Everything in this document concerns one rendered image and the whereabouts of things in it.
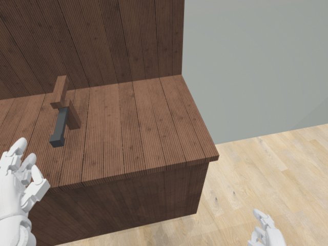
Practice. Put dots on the robot left forearm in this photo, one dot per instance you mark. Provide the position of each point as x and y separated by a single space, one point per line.
16 231

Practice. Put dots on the counter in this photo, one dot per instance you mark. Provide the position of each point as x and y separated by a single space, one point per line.
136 148

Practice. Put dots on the robot left hand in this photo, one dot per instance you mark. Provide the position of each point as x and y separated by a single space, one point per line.
15 198

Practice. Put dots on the robot right hand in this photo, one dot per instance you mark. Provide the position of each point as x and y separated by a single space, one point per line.
270 236

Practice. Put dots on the tap lever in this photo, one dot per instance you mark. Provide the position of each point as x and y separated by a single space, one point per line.
57 139

